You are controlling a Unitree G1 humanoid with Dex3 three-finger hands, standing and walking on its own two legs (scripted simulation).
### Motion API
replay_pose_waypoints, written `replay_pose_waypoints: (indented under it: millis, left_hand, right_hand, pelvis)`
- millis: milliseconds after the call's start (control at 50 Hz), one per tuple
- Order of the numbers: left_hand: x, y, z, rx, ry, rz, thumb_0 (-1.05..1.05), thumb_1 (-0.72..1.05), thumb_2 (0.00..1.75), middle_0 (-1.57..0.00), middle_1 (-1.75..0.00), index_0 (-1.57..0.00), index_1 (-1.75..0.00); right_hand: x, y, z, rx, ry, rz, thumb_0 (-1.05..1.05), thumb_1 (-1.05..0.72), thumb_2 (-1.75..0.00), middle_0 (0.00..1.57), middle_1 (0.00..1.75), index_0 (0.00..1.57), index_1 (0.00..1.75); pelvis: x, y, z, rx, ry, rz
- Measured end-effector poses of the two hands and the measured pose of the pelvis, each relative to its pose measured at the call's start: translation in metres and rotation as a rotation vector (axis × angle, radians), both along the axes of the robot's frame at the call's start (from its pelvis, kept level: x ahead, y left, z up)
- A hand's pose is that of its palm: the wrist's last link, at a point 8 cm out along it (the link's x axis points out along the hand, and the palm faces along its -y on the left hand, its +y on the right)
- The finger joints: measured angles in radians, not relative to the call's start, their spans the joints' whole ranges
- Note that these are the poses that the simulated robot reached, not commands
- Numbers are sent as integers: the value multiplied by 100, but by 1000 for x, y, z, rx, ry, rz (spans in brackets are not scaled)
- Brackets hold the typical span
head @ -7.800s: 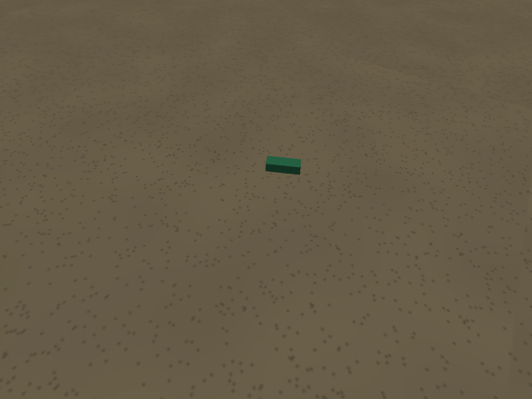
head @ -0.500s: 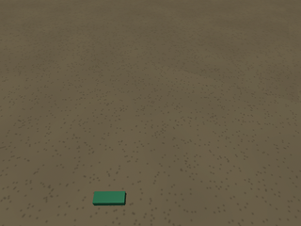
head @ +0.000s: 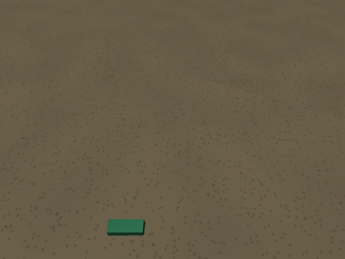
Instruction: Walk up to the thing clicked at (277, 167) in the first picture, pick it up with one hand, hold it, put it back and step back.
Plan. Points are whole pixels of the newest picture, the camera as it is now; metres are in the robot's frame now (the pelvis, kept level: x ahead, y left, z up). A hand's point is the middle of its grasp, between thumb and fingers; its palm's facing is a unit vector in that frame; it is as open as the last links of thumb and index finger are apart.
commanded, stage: stand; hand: left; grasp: from above
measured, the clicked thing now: (126, 227) +0.42 +0.24 -0.76
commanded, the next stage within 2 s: rise first in 0.52 s
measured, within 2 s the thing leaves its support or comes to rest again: neither
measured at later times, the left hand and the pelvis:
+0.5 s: hand out of the picture +0.07 +0.25 -0.16, palm faces -0.02 -0.94 -0.35, open 7.3 cm; pelvis +0.00 +0.00 +0.00, yaw +0 degrees
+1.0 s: hand out of the picture +0.14 +0.25 -0.18, palm faces -0.06 -0.92 -0.38, open 11.5 cm; pelvis -0.02 +0.01 -0.03, yaw -1 degrees
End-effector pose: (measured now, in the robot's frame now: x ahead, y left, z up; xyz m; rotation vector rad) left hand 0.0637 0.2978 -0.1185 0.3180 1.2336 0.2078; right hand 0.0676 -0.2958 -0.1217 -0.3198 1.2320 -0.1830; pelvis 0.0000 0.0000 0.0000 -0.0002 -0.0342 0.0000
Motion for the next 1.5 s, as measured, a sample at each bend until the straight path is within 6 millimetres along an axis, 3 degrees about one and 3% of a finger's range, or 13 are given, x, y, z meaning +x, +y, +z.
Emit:
replay_pose_waypoints:
  millis: [640, 680, 820, 900, 1060, 1160, 1340, 1500]
  left_hand:
    - [-2, 1, -1, -3, -6, -9, 0, 90, 90, -20, -31, -20, -30]
    - [6, -1, 0, -6, -51, 13, 0, 88, 91, -20, -33, -19, -33]
    - [59, -2, -12, -17, -135, -16, 0, 61, 97, -11, -60, -12, -60]
    - [73, -1, -16, 3, -146, -64, 0, 37, 99, -6, -81, -8, -80]
    - [65, 2, -35, 45, -87, -97, 0, -15, 100, -5, -101, -6, -100]
    - [58, 5, -50, 65, -102, -119, 0, -36, 100, -5, -105, -6, -104]
    - [48, 8, -69, 98, -98, -178, -1, -51, 101, -6, -106, -5, -107]
    - [46, 10, -88, 138, -95, -236, -1, -53, 99, -7, -107, -7, -107]
  right_hand:
    - [-5, 0, 2, -4, -4, -7, 1, -91, -90, 20, 30, 20, 30]
    - [-1, 4, 3, -4, -52, -15, 1, -91, -90, 20, 30, 20, 30]
    - [2, 27, -4, 32, -152, -14, 1, -93, -91, 20, 30, 20, 30]
    - [-2, 38, -10, 56, -178, -39, 1, -92, -90, 20, 30, 20, 30]
    - [8, 48, -21, 66, -246, -26, 1, -89, -90, 20, 30, 20, 30]
    - [24, 47, -31, 44, -304, 7, 1, -88, -89, 20, 30, 20, 30]
    - [56, 54, -44, 31, -406, 61, 1, -87, -89, 20, 30, 20, 30]
    - [72, 62, -64, 47, -468, 112, 1, -89, -90, 20, 30, 20, 30]
  pelvis:
    - [-3, 2, 0, -1, -5, -3]
    - [-6, 2, -2, 0, 16, 2]
    - [-21, 1, -15, 0, 115, 1]
    - [-21, 3, -23, -1, 146, -9]
    - [-20, 9, -41, -9, 209, -12]
    - [-22, 11, -60, -15, 251, -9]
    - [-25, 13, -86, -27, 310, -3]
    - [-31, 13, -111, -33, 367, 3]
